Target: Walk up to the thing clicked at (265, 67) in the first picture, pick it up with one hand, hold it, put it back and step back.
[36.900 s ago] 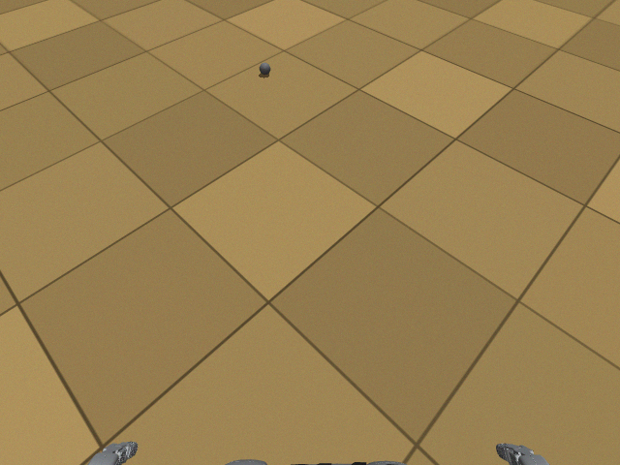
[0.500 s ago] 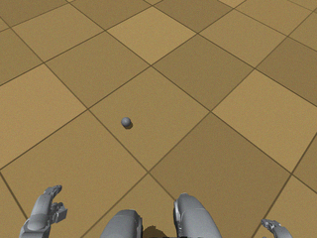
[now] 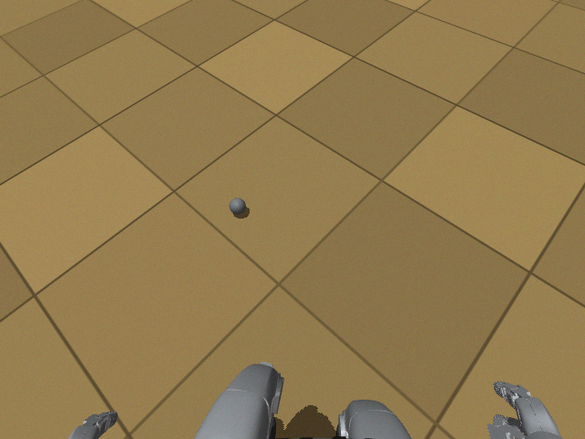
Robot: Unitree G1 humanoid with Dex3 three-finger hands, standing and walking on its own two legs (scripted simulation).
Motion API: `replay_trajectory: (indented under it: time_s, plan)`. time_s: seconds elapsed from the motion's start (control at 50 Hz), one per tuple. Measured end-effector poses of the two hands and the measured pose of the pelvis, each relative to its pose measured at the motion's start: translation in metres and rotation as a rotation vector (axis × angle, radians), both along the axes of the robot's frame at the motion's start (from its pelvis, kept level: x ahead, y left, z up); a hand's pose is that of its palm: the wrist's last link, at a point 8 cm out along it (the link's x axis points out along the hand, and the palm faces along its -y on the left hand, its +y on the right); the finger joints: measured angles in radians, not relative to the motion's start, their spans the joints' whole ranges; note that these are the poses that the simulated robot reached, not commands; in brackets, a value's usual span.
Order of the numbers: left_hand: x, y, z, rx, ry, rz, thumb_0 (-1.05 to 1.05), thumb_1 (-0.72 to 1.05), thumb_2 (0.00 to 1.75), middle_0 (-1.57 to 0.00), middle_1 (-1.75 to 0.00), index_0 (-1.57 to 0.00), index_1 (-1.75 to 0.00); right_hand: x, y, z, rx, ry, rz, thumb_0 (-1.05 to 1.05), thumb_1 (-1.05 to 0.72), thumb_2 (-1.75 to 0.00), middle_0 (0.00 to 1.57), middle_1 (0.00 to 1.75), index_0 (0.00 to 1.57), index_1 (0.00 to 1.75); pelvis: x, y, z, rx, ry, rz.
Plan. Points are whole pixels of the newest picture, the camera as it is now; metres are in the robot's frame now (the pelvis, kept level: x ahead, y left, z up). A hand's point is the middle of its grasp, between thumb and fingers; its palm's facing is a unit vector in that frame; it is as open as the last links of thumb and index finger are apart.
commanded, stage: step back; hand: left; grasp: from above
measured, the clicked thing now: (237, 206) +0.92 +0.30 -0.73
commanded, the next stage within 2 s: stand in 1.30 s
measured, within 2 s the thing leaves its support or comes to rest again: neither
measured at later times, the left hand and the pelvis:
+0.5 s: hand out of the picture -0.09 +0.25 -0.15, palm faces +0.05 -0.93 -0.37, open 7.4 cm; pelvis -0.13 -0.02 +0.00, yaw +1 degrees
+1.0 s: hand out of the picture -0.04 +0.27 -0.14, palm faces +0.06 -0.93 -0.36, open 7.4 cm; pelvis -0.10 +0.00 +0.01, yaw +3 degrees
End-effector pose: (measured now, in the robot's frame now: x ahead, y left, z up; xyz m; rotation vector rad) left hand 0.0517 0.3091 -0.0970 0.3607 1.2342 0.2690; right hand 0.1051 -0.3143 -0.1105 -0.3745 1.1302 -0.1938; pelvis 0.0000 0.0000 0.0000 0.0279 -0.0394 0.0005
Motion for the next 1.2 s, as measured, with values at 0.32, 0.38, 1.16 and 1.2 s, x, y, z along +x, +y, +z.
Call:
replay_trajectory:
  time_s: [0.32,0.38,1.16,1.2]
  plan:
    - [-0.077,0.010,-0.013,-0.039,-0.101,0.029,0.00,0.90,0.90,-0.20,-0.30,-0.20,-0.30,-0.121,0.019,0.006,-0.008,0.071,0.056,0.01,-0.90,-0.90,0.21,0.30,0.21,0.30,-0.101,0.000,-0.001,-0.028,-0.017,0.068]
    - [-0.103,0.003,-0.014,-0.048,-0.065,0.017,0.00,0.90,0.90,-0.20,-0.30,-0.20,-0.30,-0.123,0.013,0.008,-0.001,0.021,0.053,0.01,-0.90,-0.90,0.21,0.30,0.21,0.30,-0.112,-0.005,-0.001,-0.029,-0.011,0.043]
    - [-0.069,-0.002,-0.003,-0.053,-0.120,0.037,0.00,0.90,0.90,-0.20,-0.30,-0.20,-0.30,-0.088,0.027,0.005,0.054,0.003,0.036,0.01,-0.90,-0.90,0.21,0.30,0.20,0.30,-0.094,-0.001,0.009,-0.032,-0.001,0.059]
    - [-0.064,-0.001,-0.003,-0.056,-0.127,0.036,0.00,0.90,0.90,-0.20,-0.30,-0.20,-0.30,-0.082,0.027,0.007,0.047,-0.006,0.039,0.01,-0.90,-0.90,0.21,0.30,0.20,0.30,-0.093,0.000,0.008,-0.031,-0.002,0.059]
